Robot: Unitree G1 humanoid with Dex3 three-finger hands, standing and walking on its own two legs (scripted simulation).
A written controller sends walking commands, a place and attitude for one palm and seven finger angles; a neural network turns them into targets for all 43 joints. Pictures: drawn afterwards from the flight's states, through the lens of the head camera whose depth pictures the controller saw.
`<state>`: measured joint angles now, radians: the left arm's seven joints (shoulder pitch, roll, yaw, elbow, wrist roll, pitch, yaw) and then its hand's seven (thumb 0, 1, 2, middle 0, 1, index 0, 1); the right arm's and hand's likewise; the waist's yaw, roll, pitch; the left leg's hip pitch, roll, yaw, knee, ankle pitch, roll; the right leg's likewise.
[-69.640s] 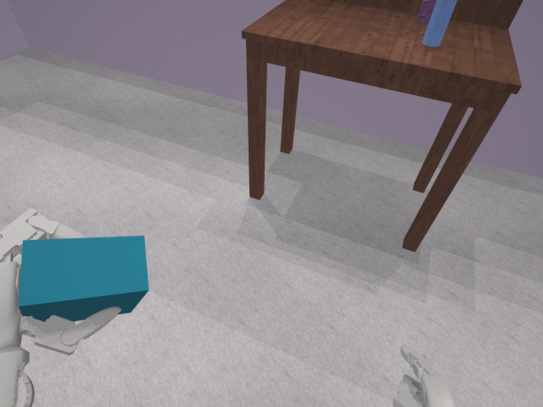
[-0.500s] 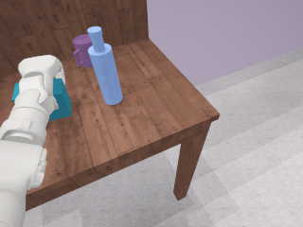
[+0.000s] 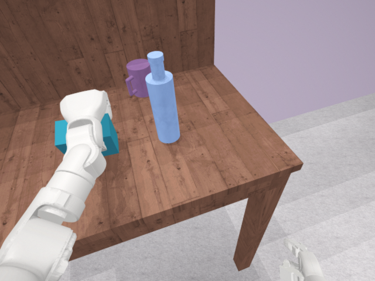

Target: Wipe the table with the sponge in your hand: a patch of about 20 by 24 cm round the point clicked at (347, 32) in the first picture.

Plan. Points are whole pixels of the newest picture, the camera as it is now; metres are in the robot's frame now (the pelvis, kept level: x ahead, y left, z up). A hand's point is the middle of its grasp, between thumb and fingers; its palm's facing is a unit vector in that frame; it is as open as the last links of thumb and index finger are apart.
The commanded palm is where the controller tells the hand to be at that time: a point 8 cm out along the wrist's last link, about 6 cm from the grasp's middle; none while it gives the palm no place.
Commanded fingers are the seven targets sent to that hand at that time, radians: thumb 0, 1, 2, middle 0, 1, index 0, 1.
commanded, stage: wipe back along the third lane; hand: left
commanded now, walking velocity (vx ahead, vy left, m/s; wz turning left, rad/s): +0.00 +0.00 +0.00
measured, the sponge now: (92, 142) +0.39 +0.28 +0.09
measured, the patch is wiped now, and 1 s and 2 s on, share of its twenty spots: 0.95 0.95 0.95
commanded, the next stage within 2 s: slide back across to the middle lane in 1.08 s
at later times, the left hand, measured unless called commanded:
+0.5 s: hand (95, 137) +0.35 +0.23 +0.16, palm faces +0.18 -0.09 -0.98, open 9.9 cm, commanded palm +0.30 +0.21 +0.18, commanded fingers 0.00 0.10 1.30 -1.20 -1.60 -1.20 -1.60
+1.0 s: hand (98, 156) +0.30 +0.20 +0.16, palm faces +0.22 -0.12 -0.97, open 9.8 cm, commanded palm +0.25 +0.19 +0.18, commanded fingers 0.00 0.10 1.30 -1.20 -1.60 -1.20 -1.60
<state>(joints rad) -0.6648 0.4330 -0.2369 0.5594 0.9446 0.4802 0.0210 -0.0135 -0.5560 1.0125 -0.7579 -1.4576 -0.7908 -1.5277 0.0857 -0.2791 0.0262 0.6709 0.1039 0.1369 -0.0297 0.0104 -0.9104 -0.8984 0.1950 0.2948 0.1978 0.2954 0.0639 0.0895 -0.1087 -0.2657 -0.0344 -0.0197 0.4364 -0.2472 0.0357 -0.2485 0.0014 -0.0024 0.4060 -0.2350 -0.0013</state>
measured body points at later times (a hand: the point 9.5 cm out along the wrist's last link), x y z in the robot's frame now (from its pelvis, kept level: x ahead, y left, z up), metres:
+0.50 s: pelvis +0.01 +0.00 +0.00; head +0.01 -0.04 +0.44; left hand +0.33 +0.23 +0.21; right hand +0.26 -0.20 -0.09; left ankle -0.02 +0.10 -0.74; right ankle -0.02 -0.12 -0.74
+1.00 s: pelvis -0.01 -0.03 -0.01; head -0.04 -0.07 +0.44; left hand +0.28 +0.21 +0.21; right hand +0.23 -0.23 -0.08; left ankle -0.02 +0.10 -0.74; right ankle -0.02 -0.12 -0.74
